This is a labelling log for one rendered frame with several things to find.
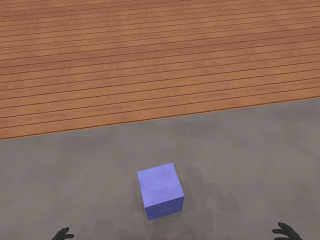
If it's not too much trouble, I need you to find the carton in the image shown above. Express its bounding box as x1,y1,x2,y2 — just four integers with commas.
137,163,185,221

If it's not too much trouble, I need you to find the robot left hand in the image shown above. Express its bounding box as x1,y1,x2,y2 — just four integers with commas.
52,227,75,240

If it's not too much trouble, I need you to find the robot right hand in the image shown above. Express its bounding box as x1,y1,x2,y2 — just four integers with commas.
272,222,302,240

